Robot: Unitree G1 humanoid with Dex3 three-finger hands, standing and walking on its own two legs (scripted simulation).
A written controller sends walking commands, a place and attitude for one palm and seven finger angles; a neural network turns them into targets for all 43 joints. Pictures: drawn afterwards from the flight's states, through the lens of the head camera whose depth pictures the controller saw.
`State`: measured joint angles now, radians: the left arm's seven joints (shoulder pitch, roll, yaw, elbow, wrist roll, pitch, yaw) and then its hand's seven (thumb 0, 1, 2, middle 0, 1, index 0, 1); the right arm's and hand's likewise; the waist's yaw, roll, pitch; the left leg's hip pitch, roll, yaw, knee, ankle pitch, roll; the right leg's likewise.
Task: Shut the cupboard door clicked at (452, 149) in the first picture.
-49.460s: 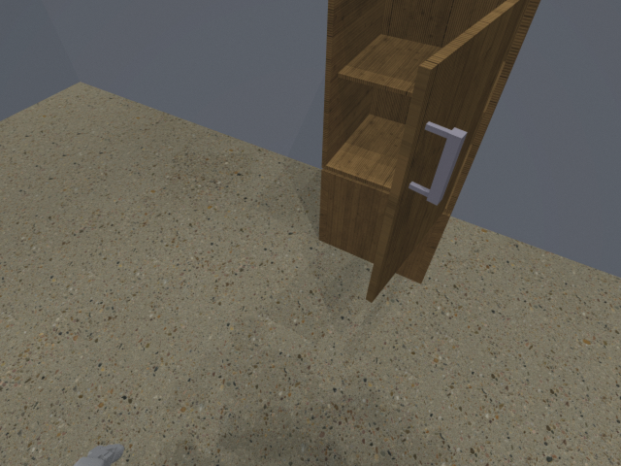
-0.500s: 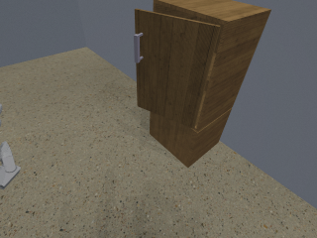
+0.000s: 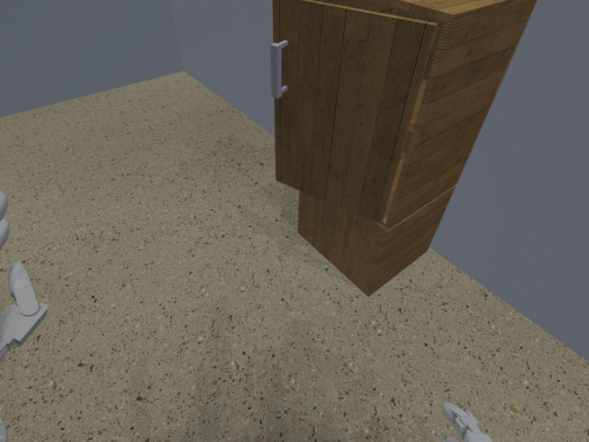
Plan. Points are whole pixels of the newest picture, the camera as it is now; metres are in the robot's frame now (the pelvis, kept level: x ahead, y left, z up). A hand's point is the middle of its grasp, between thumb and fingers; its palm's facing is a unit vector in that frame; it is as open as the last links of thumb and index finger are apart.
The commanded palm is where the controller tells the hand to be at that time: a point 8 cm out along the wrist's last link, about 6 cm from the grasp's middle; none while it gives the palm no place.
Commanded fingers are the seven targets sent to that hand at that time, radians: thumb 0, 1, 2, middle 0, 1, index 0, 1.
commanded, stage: let the arm hang, fingers relaxed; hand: left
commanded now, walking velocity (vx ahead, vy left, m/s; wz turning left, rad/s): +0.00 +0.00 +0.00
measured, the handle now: (280, 69) +1.01 +0.11 +0.09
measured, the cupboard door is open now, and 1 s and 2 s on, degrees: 19 19 19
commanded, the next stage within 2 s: look to check the result in 1.16 s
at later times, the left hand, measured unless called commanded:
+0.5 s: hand out of the picture +0.02 +0.20 -0.17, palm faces +0.00 -0.98 -0.19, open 7.2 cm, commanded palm none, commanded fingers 0.00 0.90 0.90 -0.20 -0.30 -0.20 -0.30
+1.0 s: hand out of the picture +0.10 +0.25 -0.14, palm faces -0.01 -0.95 -0.32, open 7.4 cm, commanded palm none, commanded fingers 0.00 0.90 0.90 -0.20 -0.30 -0.20 -0.30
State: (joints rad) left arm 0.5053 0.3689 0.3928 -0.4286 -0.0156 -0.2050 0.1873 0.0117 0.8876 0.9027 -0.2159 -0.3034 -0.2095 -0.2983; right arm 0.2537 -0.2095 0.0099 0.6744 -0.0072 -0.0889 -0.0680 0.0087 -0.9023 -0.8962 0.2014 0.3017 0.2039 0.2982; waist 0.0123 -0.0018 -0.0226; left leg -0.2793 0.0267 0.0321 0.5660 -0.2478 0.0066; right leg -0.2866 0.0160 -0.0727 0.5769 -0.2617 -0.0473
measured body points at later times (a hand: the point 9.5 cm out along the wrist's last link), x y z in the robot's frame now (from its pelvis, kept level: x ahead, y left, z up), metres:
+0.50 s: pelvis +0.01 +0.01 +0.01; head +0.03 +0.03 +0.46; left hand +0.02 +0.26 -0.15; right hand +0.05 -0.27 -0.12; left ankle +0.03 +0.12 -0.73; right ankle +0.03 -0.09 -0.73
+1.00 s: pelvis +0.02 +0.02 +0.02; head +0.02 +0.01 +0.47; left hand +0.10 +0.30 -0.11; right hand +0.07 -0.26 -0.13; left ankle +0.03 +0.12 -0.73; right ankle +0.03 -0.09 -0.73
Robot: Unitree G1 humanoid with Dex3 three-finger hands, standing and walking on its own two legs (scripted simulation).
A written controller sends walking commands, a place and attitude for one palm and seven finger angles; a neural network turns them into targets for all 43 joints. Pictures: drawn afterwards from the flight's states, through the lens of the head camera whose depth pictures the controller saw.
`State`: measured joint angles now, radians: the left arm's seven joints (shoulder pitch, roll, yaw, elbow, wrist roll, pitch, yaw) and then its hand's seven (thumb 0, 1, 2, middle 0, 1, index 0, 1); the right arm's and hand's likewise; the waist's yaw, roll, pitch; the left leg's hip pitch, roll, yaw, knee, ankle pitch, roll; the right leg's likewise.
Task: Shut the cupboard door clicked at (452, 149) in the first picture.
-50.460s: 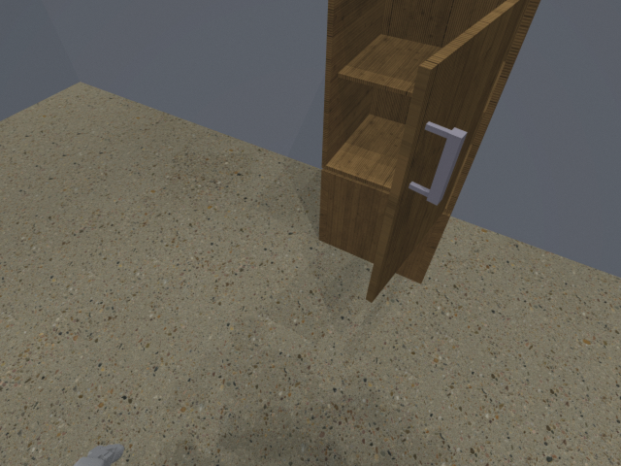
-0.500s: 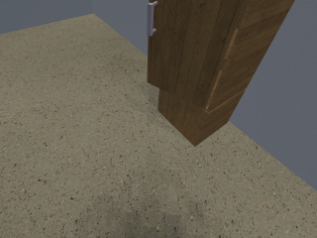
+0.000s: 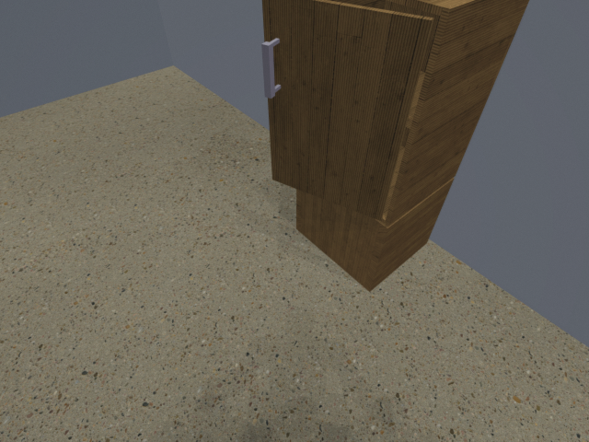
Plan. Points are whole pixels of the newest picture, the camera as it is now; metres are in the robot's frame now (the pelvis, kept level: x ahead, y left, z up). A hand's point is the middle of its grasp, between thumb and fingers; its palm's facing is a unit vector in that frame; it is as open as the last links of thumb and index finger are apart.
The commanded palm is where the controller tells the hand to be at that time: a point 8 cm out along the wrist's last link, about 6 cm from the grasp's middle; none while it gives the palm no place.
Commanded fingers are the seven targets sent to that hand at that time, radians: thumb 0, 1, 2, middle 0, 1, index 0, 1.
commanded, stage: let the arm hang, fingers relaxed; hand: left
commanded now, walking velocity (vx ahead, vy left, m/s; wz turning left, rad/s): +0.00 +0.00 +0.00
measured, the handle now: (272, 68) +0.99 +0.11 +0.07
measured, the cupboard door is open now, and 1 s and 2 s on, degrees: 19 19 19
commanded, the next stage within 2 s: look to check the result in 0.16 s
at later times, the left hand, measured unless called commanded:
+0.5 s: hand out of the picture +0.07 +0.24 -0.16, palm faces +0.00 -0.94 -0.33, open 7.4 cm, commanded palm none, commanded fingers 0.00 0.90 0.90 -0.20 -0.30 -0.20 -0.30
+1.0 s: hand out of the picture +0.11 +0.22 -0.16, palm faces +0.02 -0.94 -0.33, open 7.4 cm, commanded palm none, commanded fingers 0.00 0.90 0.90 -0.20 -0.30 -0.20 -0.30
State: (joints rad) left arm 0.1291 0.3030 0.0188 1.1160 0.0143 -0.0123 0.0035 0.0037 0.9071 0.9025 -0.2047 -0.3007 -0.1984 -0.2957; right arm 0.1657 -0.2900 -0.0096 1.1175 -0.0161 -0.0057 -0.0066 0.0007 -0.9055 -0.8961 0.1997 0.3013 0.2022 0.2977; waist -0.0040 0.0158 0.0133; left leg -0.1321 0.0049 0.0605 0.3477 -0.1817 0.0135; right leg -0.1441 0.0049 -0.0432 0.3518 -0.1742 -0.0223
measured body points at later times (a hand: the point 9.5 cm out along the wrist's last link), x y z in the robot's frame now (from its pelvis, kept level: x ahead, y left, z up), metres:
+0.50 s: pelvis +0.02 -0.01 +0.00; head +0.03 -0.01 +0.45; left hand +0.07 +0.29 -0.14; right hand +0.09 -0.30 -0.14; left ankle +0.01 +0.11 -0.75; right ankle +0.01 -0.10 -0.75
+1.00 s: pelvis +0.03 -0.02 +0.00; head +0.04 -0.03 +0.45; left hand +0.11 +0.27 -0.13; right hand +0.10 -0.31 -0.14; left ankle +0.01 +0.11 -0.75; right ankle +0.01 -0.10 -0.75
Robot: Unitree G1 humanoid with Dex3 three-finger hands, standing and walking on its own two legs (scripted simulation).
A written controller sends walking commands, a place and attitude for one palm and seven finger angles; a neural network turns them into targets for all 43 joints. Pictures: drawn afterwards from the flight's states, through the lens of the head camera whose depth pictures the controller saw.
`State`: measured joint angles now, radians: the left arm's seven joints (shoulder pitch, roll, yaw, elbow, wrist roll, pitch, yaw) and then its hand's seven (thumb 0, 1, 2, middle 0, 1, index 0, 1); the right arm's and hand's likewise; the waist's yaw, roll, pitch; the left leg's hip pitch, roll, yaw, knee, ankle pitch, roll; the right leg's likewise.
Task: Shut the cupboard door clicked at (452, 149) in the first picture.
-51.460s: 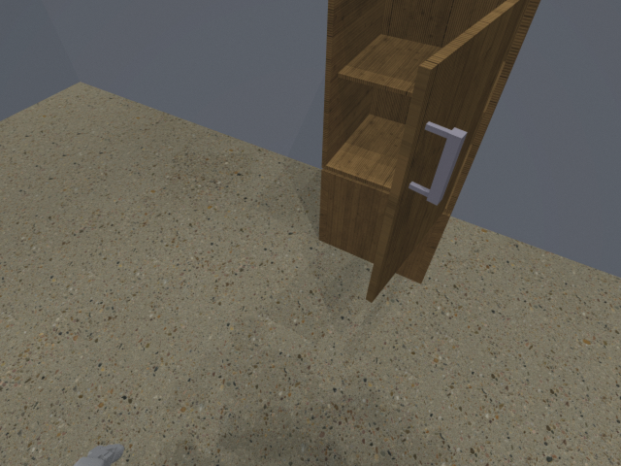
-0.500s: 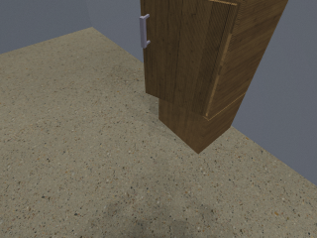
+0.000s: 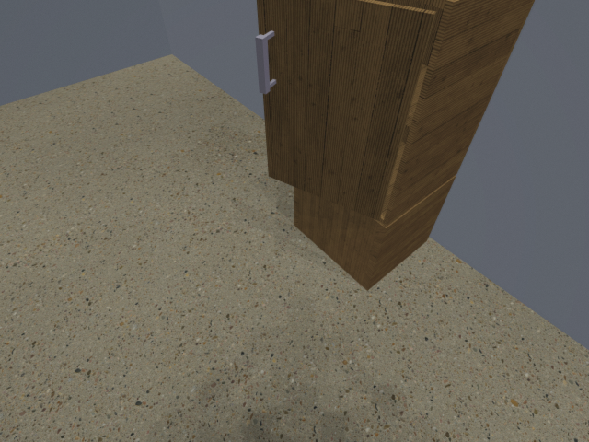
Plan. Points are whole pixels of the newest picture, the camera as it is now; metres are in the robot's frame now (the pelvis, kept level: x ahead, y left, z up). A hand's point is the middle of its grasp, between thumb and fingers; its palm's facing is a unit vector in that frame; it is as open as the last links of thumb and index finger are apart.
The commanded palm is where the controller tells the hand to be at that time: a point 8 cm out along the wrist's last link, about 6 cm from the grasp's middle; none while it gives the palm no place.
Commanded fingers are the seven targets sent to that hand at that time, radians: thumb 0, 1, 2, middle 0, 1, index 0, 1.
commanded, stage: walk to a spot facing it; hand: left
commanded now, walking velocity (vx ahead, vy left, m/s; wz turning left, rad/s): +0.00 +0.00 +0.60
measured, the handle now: (267, 62) +0.96 +0.12 +0.07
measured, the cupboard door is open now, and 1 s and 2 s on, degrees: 19 19 19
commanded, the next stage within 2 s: turn to face it in 1.66 s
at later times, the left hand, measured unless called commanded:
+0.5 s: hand out of the picture -0.03 +0.25 -0.18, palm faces +0.32 -0.91 -0.27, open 7.4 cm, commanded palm none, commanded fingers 0.00 0.90 0.90 -0.20 -0.30 -0.20 -0.30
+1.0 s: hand out of the picture -0.12 +0.24 -0.19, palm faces +0.62 -0.74 -0.24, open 7.4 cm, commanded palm none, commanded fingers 0.00 0.90 0.90 -0.20 -0.30 -0.20 -0.30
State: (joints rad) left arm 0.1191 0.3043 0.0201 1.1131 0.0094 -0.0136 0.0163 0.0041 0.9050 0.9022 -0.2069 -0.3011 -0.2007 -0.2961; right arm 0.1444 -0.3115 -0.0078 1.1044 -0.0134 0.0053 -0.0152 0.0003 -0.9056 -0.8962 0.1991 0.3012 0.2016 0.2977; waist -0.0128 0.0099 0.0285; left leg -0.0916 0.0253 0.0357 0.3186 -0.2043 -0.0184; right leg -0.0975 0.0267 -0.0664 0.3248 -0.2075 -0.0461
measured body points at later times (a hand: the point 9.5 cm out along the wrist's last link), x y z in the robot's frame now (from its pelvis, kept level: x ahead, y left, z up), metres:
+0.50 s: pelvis -0.03 +0.02 -0.02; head +0.02 +0.04 +0.43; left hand -0.05 +0.29 -0.16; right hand +0.05 -0.19 -0.17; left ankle -0.02 +0.15 -0.75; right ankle -0.02 -0.10 -0.71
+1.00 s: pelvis -0.01 +0.05 -0.02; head +0.01 +0.09 +0.43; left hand -0.16 +0.28 -0.18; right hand +0.22 -0.10 -0.15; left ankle -0.09 +0.15 -0.75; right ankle +0.02 -0.08 -0.69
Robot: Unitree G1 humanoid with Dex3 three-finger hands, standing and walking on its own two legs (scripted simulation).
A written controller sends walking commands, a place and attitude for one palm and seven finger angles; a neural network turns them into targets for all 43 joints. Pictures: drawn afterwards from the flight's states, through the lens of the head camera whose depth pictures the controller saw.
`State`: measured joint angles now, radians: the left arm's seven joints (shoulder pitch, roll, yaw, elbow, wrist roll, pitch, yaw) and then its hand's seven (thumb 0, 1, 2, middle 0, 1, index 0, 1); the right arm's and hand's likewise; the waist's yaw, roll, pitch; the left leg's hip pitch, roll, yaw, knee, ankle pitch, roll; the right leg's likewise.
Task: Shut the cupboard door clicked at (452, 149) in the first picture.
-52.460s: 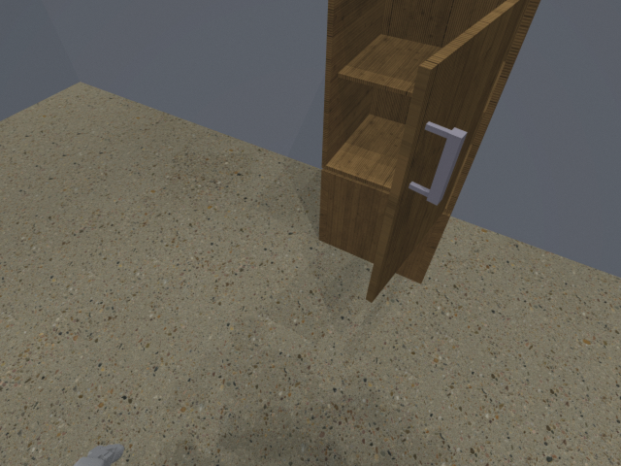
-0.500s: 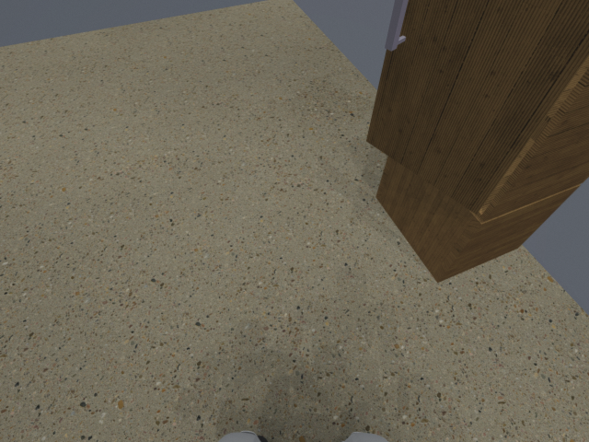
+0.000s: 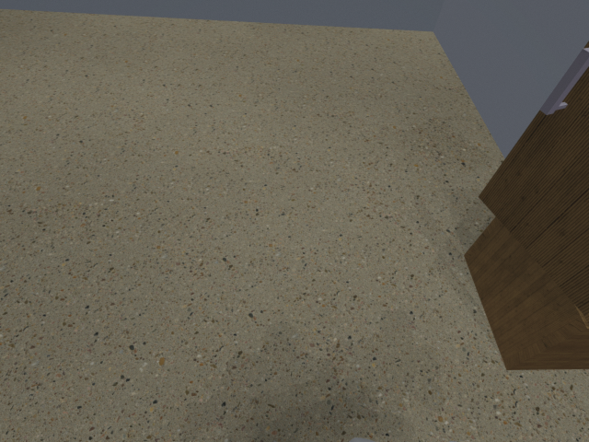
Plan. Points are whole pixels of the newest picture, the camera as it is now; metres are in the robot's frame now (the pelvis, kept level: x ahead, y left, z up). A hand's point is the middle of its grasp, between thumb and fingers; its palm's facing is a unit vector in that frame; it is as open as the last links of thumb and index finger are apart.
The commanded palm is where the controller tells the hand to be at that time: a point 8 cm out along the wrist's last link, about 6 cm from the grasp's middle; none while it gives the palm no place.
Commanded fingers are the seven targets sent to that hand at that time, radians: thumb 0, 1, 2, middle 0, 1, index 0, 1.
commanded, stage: walk to a spot facing it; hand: left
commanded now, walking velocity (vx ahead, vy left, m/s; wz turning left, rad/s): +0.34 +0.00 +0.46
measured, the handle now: (573, 82) +0.81 -0.54 +0.09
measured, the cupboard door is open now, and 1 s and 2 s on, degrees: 19 19 19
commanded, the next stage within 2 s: turn to face it in 0.66 s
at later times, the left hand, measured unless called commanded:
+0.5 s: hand out of the picture +0.12 +0.14 -0.15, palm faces +0.36 -0.92 -0.18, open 7.4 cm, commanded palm none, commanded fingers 0.00 0.90 0.90 -0.20 -0.30 -0.20 -0.30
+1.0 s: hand (139, 320) +0.31 +0.29 -0.15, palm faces +0.44 -0.87 -0.23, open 7.4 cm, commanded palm none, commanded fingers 0.00 0.90 0.90 -0.20 -0.30 -0.20 -0.30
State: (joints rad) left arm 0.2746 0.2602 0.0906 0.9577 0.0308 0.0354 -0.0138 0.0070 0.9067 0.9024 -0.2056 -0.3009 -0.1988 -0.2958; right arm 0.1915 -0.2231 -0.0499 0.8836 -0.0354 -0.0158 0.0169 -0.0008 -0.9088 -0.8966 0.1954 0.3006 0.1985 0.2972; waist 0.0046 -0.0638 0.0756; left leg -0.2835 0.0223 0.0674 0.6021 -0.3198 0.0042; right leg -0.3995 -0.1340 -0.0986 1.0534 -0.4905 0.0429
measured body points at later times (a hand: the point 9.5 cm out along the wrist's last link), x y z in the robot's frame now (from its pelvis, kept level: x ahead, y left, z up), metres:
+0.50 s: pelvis +0.17 -0.02 +0.02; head +0.21 -0.01 +0.47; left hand +0.10 +0.19 -0.13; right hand +0.31 -0.23 -0.13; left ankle +0.19 +0.13 -0.66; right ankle +0.15 -0.13 -0.73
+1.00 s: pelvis +0.32 +0.07 +0.01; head +0.34 +0.08 +0.46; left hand +0.29 +0.33 -0.13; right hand +0.47 -0.12 -0.14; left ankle +0.28 +0.15 -0.73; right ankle +0.45 -0.03 -0.69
